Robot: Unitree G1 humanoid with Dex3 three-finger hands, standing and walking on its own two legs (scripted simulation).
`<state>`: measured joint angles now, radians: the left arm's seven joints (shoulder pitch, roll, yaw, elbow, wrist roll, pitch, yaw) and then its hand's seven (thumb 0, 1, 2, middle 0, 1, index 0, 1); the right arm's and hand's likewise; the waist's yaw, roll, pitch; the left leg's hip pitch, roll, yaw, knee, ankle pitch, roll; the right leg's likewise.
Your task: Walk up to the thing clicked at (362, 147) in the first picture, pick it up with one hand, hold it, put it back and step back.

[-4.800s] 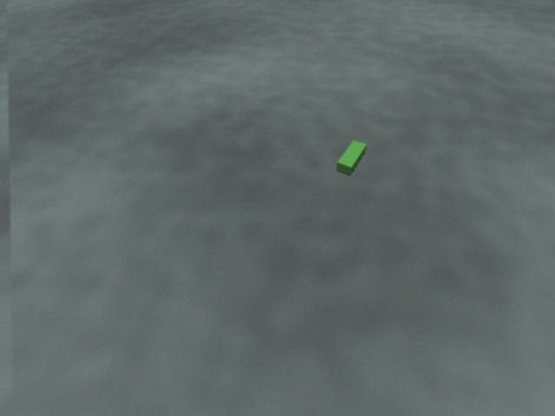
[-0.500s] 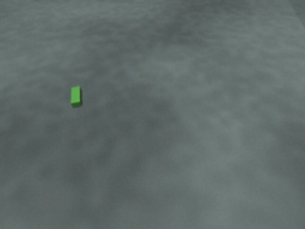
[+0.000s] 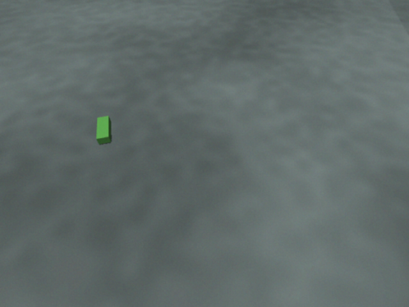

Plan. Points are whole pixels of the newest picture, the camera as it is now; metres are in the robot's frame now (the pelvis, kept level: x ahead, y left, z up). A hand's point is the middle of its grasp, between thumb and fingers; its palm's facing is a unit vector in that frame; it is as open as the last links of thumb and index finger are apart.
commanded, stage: stand
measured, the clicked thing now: (103, 129) +1.34 +0.75 -0.76
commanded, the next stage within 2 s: walk up in 0.82 s
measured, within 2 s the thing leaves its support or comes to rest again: neither
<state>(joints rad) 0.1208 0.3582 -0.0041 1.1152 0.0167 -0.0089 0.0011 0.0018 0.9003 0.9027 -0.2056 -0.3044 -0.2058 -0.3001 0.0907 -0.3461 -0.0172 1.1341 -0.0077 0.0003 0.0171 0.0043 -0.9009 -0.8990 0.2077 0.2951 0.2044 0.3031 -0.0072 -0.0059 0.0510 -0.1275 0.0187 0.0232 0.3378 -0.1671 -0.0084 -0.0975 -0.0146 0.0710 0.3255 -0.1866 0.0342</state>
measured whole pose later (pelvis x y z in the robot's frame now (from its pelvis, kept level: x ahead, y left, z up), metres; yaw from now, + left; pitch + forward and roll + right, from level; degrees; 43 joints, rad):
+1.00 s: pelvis -0.01 -0.02 -0.01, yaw +7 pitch -2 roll +0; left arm 0.09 0.39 0.06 1.00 0.02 0.01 0.00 0.00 0.90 0.90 -0.21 -0.30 -0.21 -0.30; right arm 0.17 -0.37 -0.07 1.02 -0.01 0.04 0.01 0.00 -0.90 -0.90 0.21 0.30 0.21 0.30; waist -0.01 0.00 0.10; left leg -0.28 0.00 -0.10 0.54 -0.23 -0.01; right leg -0.18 0.00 -0.02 0.49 -0.26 -0.01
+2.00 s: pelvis -0.01 -0.01 -0.02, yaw +30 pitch -2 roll +0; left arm 0.20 0.41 0.05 0.92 0.01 0.03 -0.01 0.00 0.90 0.90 -0.20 -0.30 -0.20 -0.30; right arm 0.22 -0.35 -0.02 0.90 -0.02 -0.02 0.00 0.01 -0.90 -0.90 0.21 0.30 0.21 0.30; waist 0.02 -0.03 0.10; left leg -0.28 -0.03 -0.04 0.63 -0.31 0.02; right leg -0.29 -0.06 0.00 0.74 -0.48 -0.02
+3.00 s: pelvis +0.01 -0.03 +0.00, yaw +33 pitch -3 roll +0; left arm 0.10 0.35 0.02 1.15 0.01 0.00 -0.01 0.00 0.90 0.90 -0.21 -0.30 -0.21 -0.30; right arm 0.10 -0.35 -0.01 1.12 -0.01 0.00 0.01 0.00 -0.90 -0.90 0.21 0.30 0.20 0.30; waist 0.01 0.01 0.06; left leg -0.14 0.01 -0.09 0.35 -0.16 -0.03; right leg -0.10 -0.03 -0.06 0.34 -0.19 0.01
